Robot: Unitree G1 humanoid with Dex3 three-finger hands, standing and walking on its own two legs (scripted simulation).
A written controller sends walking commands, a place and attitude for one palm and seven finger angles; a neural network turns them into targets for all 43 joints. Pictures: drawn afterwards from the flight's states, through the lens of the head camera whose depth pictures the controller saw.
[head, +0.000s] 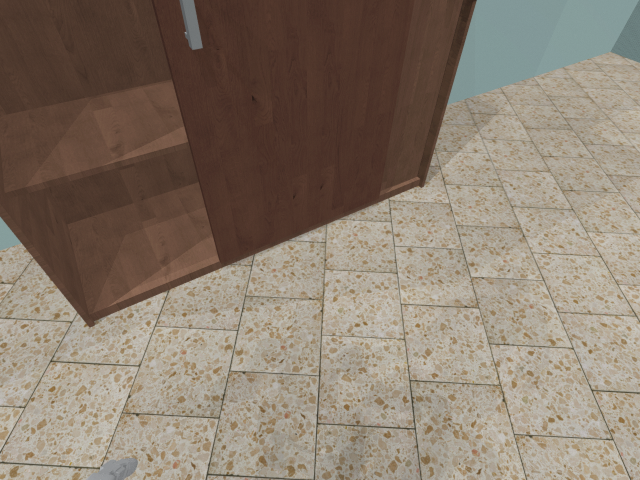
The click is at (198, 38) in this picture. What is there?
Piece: wardrobe's sliding door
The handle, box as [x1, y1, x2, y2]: [179, 0, 202, 49]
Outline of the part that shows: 179,0 186,31 184,32 185,36 188,39 189,46 192,49 200,48 202,46 193,0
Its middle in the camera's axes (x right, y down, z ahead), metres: -0.31 -0.52 +0.87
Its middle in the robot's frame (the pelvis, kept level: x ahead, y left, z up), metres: +1.00 +0.37 +0.19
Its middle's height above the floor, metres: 0.96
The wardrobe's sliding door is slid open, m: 0.48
